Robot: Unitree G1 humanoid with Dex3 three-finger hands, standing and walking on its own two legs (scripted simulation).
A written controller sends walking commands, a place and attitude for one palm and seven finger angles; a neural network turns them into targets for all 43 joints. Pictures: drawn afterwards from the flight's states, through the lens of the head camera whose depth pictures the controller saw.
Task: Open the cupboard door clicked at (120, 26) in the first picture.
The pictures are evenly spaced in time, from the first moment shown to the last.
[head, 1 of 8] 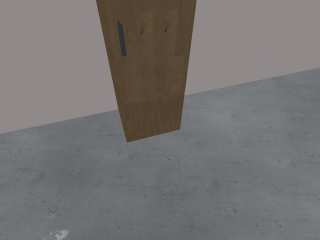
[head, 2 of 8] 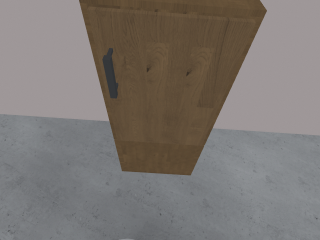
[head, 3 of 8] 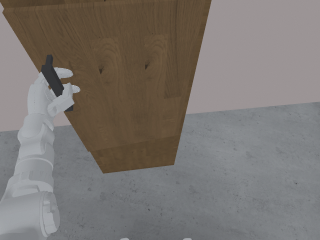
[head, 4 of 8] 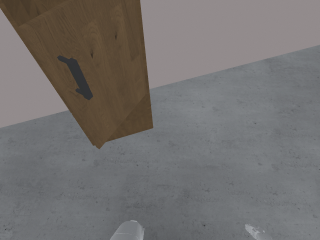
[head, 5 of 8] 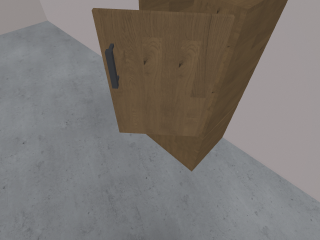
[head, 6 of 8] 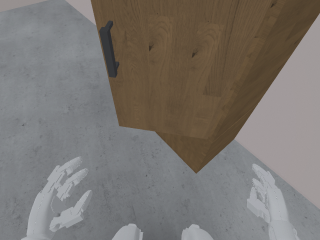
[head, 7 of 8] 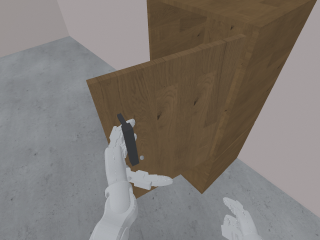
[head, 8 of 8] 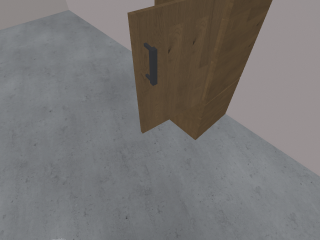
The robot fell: no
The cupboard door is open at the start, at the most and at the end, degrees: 0 83 81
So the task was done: yes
